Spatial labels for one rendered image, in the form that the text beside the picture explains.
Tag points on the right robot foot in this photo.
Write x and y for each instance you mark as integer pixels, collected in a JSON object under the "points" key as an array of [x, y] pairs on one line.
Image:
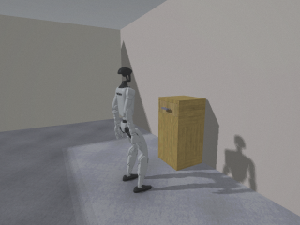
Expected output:
{"points": [[138, 189]]}

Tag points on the left robot forearm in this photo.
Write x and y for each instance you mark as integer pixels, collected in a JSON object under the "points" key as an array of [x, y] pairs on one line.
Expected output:
{"points": [[116, 117]]}

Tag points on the robot right thigh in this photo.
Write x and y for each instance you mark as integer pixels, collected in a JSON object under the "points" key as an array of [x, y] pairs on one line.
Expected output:
{"points": [[144, 148]]}

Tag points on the right robot hand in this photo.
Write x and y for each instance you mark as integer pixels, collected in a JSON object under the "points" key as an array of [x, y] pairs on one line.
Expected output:
{"points": [[135, 139]]}

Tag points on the left robot upper arm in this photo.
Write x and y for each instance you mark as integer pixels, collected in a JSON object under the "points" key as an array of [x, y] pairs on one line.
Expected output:
{"points": [[115, 101]]}

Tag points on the cabinet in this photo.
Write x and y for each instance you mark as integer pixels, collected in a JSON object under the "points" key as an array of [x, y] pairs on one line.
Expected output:
{"points": [[180, 139]]}

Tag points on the right robot upper arm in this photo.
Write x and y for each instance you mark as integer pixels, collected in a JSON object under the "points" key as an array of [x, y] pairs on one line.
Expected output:
{"points": [[130, 93]]}

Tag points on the left robot hand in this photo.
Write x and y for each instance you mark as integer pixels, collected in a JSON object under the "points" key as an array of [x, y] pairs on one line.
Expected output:
{"points": [[117, 129]]}

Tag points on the drawer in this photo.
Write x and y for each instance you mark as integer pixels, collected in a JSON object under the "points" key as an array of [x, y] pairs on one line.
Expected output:
{"points": [[172, 107]]}

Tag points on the right robot forearm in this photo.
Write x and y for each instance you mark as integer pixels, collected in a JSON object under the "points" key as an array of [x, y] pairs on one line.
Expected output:
{"points": [[130, 124]]}

